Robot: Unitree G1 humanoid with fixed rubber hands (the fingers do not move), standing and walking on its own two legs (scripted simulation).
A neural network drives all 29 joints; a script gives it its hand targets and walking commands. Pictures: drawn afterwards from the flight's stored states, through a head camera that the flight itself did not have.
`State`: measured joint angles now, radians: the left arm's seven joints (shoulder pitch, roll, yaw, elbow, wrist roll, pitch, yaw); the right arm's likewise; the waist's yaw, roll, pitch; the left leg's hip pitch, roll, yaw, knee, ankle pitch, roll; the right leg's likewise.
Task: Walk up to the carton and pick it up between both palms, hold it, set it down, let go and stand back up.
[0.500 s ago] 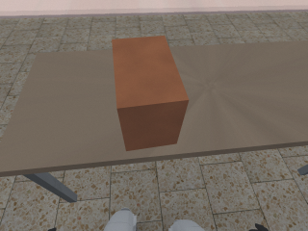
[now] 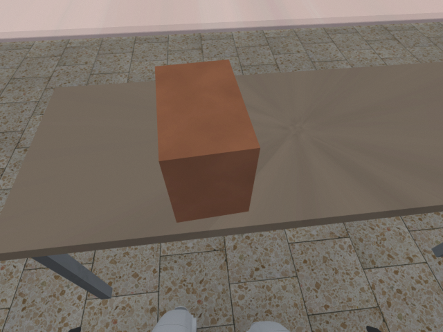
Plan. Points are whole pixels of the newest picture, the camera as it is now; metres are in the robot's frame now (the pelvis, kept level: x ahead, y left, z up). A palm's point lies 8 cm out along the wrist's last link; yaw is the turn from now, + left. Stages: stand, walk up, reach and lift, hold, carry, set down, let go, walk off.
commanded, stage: walk up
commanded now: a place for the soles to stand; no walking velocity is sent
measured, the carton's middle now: (202, 140) +0.51 +0.06 +0.01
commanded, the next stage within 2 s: none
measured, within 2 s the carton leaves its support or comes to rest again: neither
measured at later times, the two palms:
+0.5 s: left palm out of the picture +0.03 +0.34 -0.11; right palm out of the picture +0.03 -0.26 -0.11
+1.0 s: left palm out of the picture +0.01 +0.34 -0.11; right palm out of the picture -0.06 -0.27 -0.10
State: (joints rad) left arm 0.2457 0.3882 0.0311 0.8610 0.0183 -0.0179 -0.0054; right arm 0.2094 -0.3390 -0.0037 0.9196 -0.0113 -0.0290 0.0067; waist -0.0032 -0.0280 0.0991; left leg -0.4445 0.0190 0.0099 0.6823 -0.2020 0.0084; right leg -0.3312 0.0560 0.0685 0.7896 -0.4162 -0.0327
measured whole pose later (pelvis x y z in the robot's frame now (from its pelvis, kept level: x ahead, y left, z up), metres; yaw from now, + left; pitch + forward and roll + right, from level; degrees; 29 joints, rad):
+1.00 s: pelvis -0.05 +0.03 +0.00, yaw +0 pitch -7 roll +0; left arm 0.28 0.39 0.03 0.87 0.03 0.00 0.00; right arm 0.38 -0.34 -0.05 0.95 -0.01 0.01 0.02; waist -0.01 -0.04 0.13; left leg -0.09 -0.03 0.00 0.68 -0.47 0.03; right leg -0.37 0.04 0.08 0.90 -0.42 -0.03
